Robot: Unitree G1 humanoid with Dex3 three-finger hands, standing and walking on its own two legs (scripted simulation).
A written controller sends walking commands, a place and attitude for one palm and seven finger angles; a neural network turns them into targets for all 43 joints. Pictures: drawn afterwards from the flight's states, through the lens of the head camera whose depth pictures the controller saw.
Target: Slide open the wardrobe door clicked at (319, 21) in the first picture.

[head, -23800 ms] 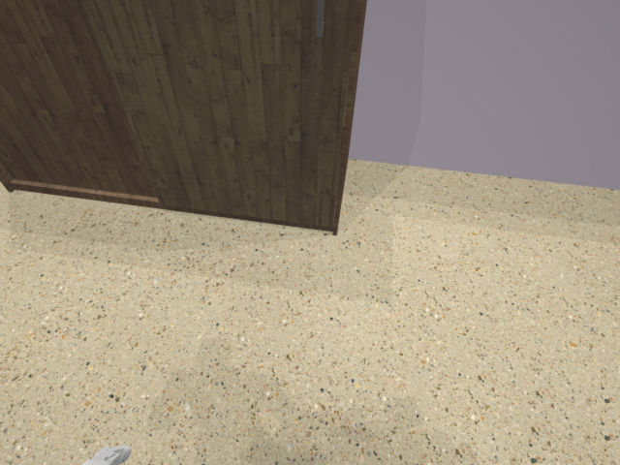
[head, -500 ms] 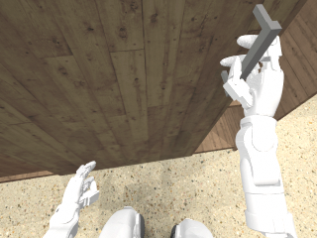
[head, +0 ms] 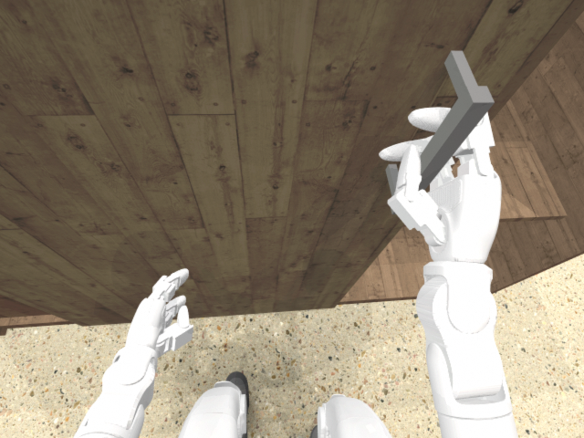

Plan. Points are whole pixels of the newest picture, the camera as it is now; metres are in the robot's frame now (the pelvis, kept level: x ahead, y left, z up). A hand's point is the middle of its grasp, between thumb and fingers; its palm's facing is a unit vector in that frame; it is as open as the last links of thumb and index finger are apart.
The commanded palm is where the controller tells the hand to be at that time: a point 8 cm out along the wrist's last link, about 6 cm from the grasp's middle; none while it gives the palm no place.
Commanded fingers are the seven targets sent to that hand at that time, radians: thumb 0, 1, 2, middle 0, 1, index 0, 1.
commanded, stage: step sideways, sliding the door along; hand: right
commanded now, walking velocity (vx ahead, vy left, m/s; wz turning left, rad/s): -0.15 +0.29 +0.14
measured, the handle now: (423, 147) +0.39 -0.11 +0.18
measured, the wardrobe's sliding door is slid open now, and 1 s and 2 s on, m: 0.51 0.56 0.56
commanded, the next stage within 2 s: stop walking and hold the door there in 0.72 s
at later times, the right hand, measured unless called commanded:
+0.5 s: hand (344, 185) +0.34 -0.03 +0.17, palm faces +0.35 +0.94 -0.04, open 6.1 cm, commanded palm +0.30 +0.00 +0.17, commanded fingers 0.00 -0.90 -0.90 0.45 1.40 0.45 1.40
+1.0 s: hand (354, 190) +0.34 -0.04 +0.16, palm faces +0.51 +0.79 -0.34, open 6.5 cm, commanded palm +0.29 -0.06 +0.15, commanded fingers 0.00 -0.90 -0.90 0.45 1.40 0.45 1.40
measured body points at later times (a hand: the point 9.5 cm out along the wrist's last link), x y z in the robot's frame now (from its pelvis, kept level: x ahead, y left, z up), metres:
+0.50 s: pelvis -0.04 +0.16 +0.00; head +0.05 +0.17 +0.44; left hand +0.15 +0.37 -0.12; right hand +0.32 -0.08 +0.17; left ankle -0.05 +0.30 -0.73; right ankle -0.06 -0.04 -0.70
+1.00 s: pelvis -0.03 +0.26 -0.01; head +0.04 +0.29 +0.43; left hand +0.16 +0.51 -0.11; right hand +0.31 -0.08 +0.18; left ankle +0.01 +0.39 -0.73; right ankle -0.06 +0.08 -0.67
